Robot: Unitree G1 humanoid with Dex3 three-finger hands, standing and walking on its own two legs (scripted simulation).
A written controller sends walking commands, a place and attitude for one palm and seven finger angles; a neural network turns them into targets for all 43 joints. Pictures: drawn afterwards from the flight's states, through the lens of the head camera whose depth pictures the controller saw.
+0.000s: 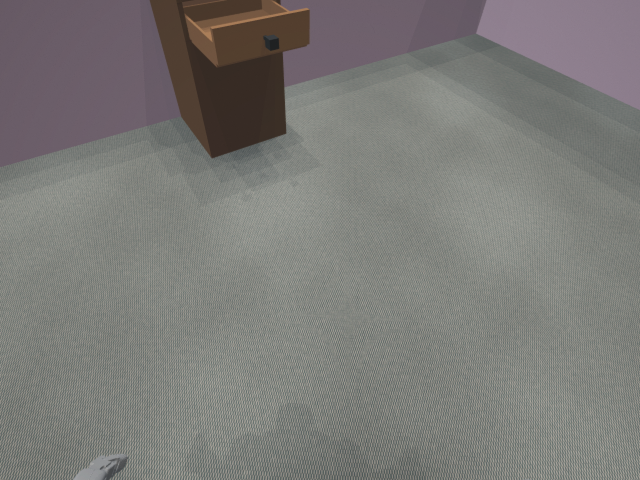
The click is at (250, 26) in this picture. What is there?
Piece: drawer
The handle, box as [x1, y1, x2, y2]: [263, 35, 278, 50]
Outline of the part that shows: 263,36 265,40 265,46 270,50 278,48 277,37 274,35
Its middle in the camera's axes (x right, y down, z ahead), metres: -0.19 -0.72 +1.41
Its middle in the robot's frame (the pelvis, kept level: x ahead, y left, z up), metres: +1.52 +0.25 -0.12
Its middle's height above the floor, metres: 0.65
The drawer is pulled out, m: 0.28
